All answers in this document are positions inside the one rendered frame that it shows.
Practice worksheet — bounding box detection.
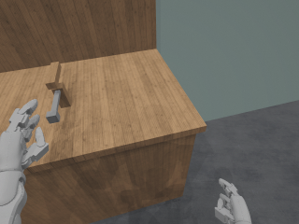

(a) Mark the tap lever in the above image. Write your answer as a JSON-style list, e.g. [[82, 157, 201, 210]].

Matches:
[[46, 90, 61, 124]]

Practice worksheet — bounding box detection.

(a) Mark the left robot hand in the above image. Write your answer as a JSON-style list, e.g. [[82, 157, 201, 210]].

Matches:
[[0, 99, 50, 173]]

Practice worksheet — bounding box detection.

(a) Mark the robot left forearm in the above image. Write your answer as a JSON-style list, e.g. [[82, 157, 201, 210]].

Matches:
[[0, 170, 27, 224]]

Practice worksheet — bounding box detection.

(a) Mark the counter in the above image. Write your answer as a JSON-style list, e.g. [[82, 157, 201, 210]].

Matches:
[[0, 0, 206, 224]]

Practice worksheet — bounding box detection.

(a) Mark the right robot hand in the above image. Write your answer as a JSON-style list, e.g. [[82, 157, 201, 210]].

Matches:
[[214, 178, 251, 224]]

